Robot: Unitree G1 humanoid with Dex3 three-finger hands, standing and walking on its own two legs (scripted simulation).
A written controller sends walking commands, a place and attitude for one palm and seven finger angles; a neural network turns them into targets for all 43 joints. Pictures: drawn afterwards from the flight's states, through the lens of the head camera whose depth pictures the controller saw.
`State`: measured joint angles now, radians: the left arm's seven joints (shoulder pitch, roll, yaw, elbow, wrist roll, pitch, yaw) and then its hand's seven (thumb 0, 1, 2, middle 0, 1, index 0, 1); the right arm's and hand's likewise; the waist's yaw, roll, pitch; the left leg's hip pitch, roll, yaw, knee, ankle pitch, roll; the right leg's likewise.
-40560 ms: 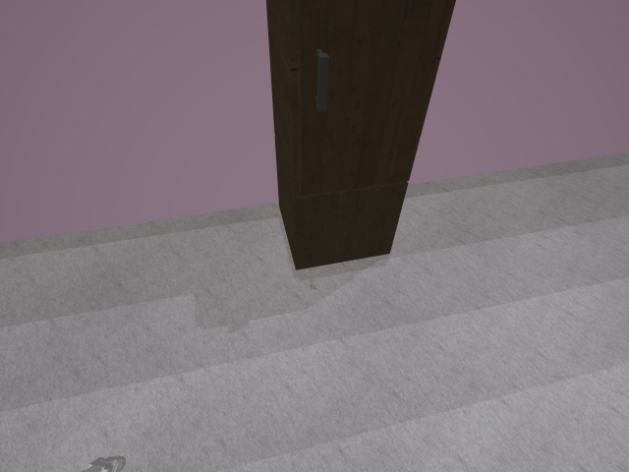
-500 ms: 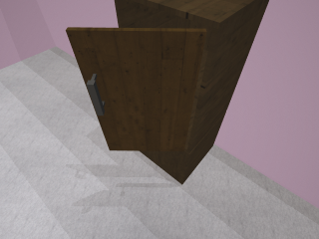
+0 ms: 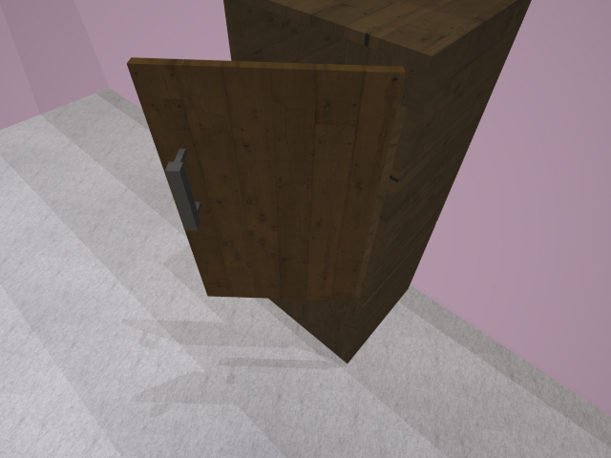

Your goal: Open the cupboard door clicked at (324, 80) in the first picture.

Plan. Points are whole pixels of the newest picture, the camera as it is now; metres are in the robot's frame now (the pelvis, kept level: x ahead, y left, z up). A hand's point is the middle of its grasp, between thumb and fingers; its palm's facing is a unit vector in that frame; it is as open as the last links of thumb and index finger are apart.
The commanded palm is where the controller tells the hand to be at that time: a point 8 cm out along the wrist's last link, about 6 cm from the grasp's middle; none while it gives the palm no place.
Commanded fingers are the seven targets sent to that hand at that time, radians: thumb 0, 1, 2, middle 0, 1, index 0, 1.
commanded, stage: come to a stop and stand still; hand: left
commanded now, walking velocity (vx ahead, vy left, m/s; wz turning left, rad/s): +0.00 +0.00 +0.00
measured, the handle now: (187, 190) +0.51 +0.23 +0.05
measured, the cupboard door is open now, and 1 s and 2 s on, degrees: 40 40 40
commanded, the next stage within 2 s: look again from close up in 0.26 s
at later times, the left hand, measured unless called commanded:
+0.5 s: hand out of the picture +0.02 +0.20 -0.17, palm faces +0.01 -0.97 -0.22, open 7.4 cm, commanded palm none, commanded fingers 0.00 0.90 0.90 -0.20 -0.30 -0.20 -0.30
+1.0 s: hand out of the picture +0.03 +0.21 -0.17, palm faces -0.01 -0.97 -0.25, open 7.4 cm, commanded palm +0.10 +0.25 -0.07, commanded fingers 0.00 0.85 0.88 -0.20 -0.33 -0.20 -0.33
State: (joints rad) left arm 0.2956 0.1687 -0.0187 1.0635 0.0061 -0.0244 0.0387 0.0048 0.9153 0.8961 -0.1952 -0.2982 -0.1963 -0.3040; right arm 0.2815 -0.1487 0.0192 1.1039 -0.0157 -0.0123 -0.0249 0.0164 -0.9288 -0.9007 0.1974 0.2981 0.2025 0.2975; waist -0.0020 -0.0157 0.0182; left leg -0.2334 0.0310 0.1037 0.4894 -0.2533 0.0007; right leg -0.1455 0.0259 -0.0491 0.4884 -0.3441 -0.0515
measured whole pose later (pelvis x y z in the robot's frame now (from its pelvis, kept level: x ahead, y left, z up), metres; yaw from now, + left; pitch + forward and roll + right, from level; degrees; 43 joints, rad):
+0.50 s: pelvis +0.01 +0.00 +0.00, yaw -1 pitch +0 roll +1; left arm 0.27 0.21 -0.01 1.09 0.01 -0.02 0.03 0.00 0.91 0.90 -0.20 -0.30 -0.20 -0.30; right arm 0.18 -0.18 0.01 1.11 -0.01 -0.02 -0.03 0.00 -0.91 -0.90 0.20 0.30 0.20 0.30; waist 0.02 -0.03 0.01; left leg -0.19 0.03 0.12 0.44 -0.25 0.01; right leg -0.10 0.02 -0.03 0.43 -0.33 -0.04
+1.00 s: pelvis +0.00 +0.01 +0.01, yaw -1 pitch +0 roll +1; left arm 0.24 0.23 -0.01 1.10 0.01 -0.02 0.03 0.00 0.91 0.90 -0.20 -0.30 -0.20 -0.30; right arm 0.19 -0.21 0.01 1.13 -0.01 -0.02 -0.02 0.00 -0.91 -0.90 0.20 0.30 0.20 0.30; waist 0.01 -0.02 0.02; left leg -0.19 0.03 0.12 0.41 -0.21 0.01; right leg -0.10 0.02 -0.04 0.40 -0.29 -0.04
